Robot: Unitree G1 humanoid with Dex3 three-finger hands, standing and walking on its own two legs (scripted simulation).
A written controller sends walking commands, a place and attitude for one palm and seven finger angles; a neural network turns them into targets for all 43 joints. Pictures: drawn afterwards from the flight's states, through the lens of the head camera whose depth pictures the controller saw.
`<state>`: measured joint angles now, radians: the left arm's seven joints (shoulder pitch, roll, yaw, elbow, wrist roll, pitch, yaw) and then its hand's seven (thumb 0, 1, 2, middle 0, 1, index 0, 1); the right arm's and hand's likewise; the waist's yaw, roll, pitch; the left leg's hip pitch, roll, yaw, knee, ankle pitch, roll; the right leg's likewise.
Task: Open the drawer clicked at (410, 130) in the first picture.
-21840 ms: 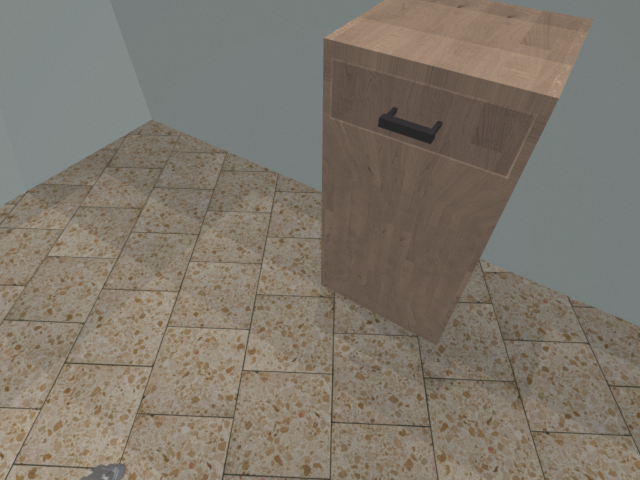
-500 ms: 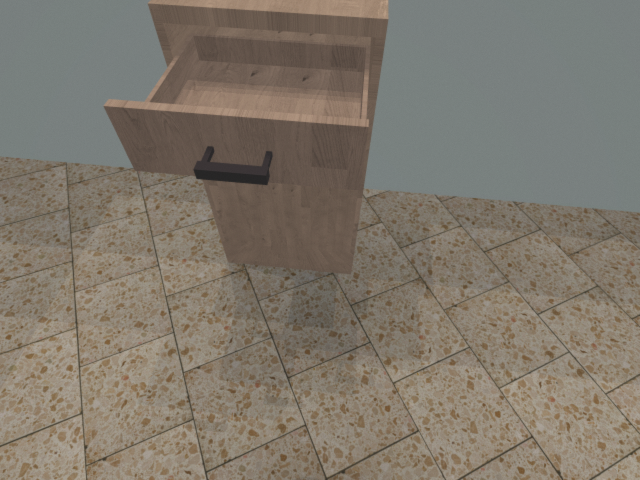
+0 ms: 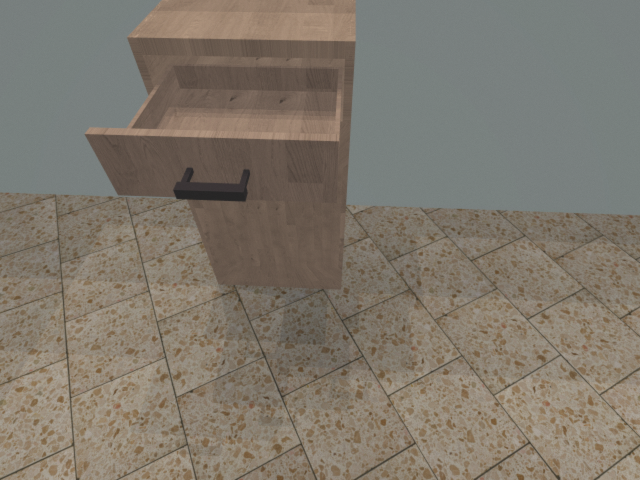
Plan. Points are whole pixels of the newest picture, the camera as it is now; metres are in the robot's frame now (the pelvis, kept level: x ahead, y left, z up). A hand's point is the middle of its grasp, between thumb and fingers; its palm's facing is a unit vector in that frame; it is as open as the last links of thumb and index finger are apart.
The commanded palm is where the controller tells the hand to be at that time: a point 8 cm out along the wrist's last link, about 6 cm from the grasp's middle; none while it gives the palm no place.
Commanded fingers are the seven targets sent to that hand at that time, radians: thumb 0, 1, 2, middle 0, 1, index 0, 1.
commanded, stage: let the arm hang, fingers relaxed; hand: left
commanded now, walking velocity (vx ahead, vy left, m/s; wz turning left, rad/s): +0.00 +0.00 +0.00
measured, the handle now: (214, 183) +0.57 +0.21 +0.03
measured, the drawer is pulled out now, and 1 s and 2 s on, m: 0.29 0.29 0.29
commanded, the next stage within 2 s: look to check the result in 0.04 s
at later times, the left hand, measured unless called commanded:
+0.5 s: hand out of the picture +0.01 +0.17 -0.17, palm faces +0.03 -0.98 -0.21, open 7.4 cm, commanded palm none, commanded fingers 0.00 0.90 0.90 -0.20 -0.30 -0.20 -0.30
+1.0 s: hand out of the picture +0.05 +0.18 -0.17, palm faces +0.02 -0.97 -0.23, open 7.4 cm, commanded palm none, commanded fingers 0.00 0.90 0.90 -0.20 -0.30 -0.20 -0.30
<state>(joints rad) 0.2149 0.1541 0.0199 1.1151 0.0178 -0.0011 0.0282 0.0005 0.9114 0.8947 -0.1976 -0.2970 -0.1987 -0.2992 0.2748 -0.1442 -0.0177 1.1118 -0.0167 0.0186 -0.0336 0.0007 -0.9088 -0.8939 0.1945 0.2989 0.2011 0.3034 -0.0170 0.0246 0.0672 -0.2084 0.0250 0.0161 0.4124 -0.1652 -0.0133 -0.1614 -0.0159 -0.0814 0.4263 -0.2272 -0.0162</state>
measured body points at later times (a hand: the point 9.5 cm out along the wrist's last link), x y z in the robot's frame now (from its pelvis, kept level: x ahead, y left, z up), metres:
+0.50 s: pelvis +0.01 -0.01 +0.00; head +0.04 -0.02 +0.45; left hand +0.01 +0.22 -0.16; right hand +0.01 -0.23 -0.17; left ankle +0.04 +0.13 -0.74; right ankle +0.01 -0.11 -0.74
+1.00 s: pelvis +0.02 -0.01 +0.00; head +0.05 -0.02 +0.45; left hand +0.05 +0.23 -0.15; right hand +0.03 -0.24 -0.16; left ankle +0.04 +0.13 -0.74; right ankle +0.01 -0.11 -0.74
